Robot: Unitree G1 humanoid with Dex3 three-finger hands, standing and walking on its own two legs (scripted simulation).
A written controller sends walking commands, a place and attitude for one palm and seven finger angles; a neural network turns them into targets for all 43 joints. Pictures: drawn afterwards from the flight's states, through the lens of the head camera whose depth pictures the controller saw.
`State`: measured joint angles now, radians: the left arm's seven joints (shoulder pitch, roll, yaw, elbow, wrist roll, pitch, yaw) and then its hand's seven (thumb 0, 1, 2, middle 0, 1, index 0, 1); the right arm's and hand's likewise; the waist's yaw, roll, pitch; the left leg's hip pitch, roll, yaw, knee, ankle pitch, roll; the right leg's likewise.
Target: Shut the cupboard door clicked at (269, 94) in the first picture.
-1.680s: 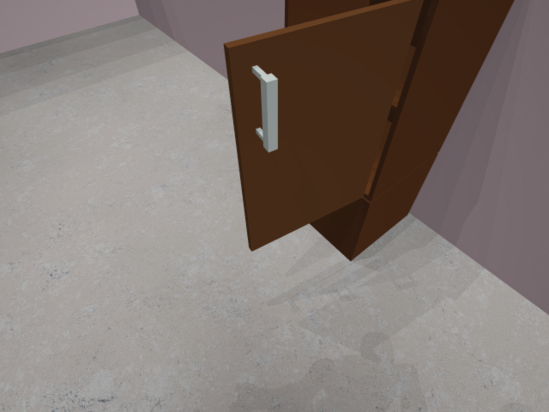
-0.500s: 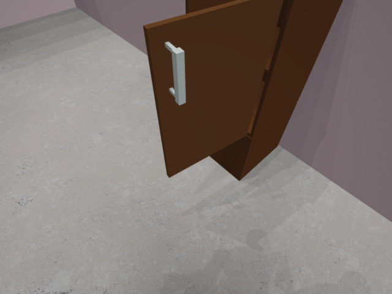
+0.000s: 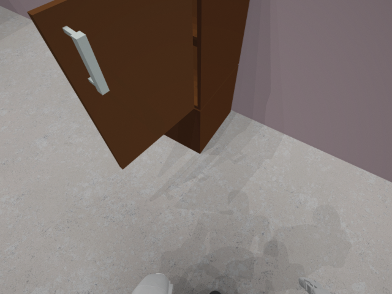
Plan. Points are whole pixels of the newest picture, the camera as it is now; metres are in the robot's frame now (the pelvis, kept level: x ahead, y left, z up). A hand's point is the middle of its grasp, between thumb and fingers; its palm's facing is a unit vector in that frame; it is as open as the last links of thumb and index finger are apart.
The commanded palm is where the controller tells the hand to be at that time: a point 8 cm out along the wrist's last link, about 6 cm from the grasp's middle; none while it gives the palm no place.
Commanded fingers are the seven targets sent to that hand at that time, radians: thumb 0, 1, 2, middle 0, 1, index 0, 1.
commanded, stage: walk to a spot facing it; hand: left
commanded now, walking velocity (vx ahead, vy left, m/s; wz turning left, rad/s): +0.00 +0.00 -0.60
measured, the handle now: (86, 62) +0.53 +0.29 +0.13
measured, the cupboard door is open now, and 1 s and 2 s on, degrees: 81 81 81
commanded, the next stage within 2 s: none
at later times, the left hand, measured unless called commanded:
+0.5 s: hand (123, 272) +0.16 +0.20 -0.18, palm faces -0.28 -0.91 -0.30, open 7.4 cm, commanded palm none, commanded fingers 0.00 0.90 0.90 -0.20 -0.30 -0.20 -0.30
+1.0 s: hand (169, 240) +0.24 +0.10 -0.17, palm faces -0.57 -0.78 -0.26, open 7.4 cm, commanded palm none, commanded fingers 0.00 0.90 0.90 -0.20 -0.30 -0.20 -0.30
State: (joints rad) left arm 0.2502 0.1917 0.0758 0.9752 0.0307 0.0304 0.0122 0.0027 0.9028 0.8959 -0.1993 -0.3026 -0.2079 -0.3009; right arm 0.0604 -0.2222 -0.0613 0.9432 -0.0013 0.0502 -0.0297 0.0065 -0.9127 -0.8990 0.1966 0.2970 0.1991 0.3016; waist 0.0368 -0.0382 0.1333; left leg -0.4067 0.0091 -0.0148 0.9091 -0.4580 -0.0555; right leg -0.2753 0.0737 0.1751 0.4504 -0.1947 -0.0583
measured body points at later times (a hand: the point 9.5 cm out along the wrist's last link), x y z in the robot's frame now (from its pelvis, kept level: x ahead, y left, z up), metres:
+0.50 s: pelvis +0.00 +0.00 -0.02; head +0.06 -0.02 +0.42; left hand +0.17 +0.24 -0.15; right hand -0.01 -0.27 -0.17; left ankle -0.01 +0.16 -0.70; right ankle -0.03 -0.11 -0.75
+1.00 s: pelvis +0.02 -0.01 -0.02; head +0.06 -0.04 +0.42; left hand +0.27 +0.14 -0.15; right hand -0.11 -0.24 -0.17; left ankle +0.08 +0.13 -0.74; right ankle -0.06 -0.10 -0.75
